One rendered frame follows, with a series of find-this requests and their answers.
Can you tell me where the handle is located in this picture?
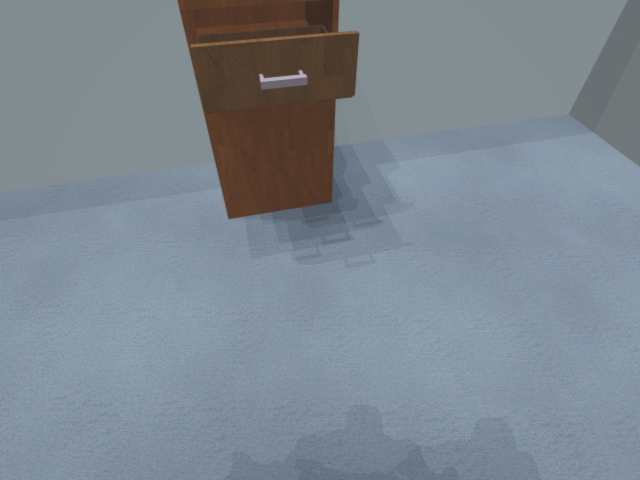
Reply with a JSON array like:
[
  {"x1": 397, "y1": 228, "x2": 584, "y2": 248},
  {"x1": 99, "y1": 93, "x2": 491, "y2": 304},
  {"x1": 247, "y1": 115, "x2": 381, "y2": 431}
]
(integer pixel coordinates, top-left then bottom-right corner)
[{"x1": 259, "y1": 70, "x2": 308, "y2": 90}]

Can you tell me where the drawer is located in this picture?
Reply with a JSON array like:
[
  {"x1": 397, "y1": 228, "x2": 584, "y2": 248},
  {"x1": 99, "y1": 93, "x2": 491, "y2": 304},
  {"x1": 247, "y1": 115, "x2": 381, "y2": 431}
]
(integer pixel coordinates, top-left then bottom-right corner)
[{"x1": 190, "y1": 25, "x2": 359, "y2": 114}]

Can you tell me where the cabinet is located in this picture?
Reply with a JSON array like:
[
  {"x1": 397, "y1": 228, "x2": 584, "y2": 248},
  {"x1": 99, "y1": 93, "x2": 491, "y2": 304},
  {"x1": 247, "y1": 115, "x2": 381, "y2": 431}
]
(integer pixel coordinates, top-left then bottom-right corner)
[{"x1": 177, "y1": 0, "x2": 339, "y2": 219}]

